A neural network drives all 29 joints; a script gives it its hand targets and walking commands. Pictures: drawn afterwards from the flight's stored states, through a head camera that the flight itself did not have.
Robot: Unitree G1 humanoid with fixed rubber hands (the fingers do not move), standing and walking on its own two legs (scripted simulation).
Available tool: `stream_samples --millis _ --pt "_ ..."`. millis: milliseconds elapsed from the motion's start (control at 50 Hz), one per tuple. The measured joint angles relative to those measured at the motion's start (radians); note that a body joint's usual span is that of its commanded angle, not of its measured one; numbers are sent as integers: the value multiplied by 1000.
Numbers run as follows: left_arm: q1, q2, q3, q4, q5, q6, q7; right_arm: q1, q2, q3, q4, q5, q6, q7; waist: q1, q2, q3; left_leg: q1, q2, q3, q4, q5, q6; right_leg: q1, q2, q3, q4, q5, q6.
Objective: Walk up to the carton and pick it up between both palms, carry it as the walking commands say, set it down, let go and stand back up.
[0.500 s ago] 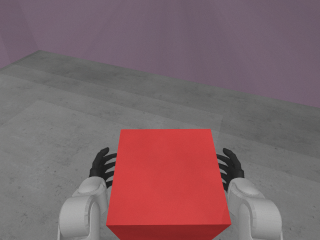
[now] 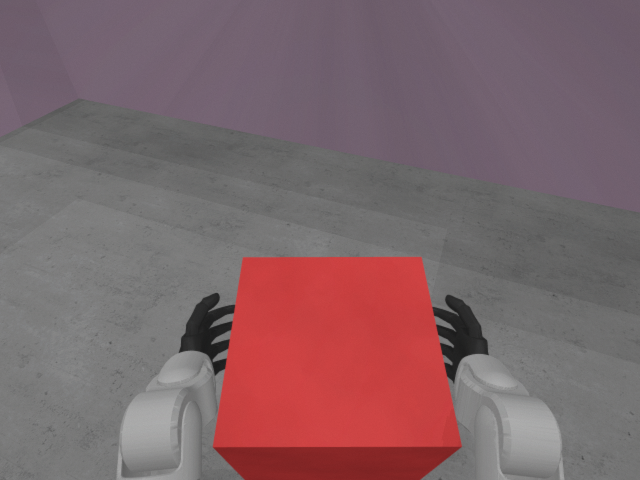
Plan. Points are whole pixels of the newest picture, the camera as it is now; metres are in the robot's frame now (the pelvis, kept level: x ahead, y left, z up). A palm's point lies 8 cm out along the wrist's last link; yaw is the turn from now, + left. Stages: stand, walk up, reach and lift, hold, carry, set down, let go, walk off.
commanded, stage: carry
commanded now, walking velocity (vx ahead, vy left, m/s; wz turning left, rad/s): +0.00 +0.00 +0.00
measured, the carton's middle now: (331, 380) +0.26 +0.00 +0.02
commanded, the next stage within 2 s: hold in 0.74 s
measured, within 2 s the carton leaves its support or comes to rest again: neither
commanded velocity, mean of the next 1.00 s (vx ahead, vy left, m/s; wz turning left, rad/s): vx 0.00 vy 0.00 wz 0.00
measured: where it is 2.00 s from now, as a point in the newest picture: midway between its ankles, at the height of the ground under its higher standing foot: outside the picture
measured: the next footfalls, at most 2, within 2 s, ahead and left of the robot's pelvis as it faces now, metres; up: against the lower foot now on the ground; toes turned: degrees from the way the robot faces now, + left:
none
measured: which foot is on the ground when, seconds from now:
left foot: down 0.00-1.00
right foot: down 0.00-1.00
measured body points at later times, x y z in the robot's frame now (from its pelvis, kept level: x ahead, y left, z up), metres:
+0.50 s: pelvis +0.00 +0.00 +0.00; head -0.01 +0.00 +0.45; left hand +0.27 +0.15 +0.06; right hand +0.27 -0.15 +0.06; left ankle +0.02 +0.13 -0.74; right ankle +0.03 -0.12 -0.74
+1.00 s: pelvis -0.01 +0.00 +0.00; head -0.02 +0.00 +0.45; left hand +0.26 +0.16 +0.02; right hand +0.26 -0.14 +0.02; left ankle +0.02 +0.13 -0.74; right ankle +0.03 -0.12 -0.74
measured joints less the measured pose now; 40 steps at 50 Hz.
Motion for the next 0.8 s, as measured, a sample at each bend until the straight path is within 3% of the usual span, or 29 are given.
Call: stream_samples --millis 740,800 --pt "-53 0 27 198 38 -172 -28 -49 -1 -26 203 -29 -180 34 -2 -2 18 -9 0 -14 19 -12 -2 -1 -1 -5 12 -12 2" --pt "-100 15 34 364 96 -267 -64 -96 -3 -40 367 -86 -279 61 -8 -5 126 90 -23 -50 -18 1 8 98 24 45 -25 -1 -3"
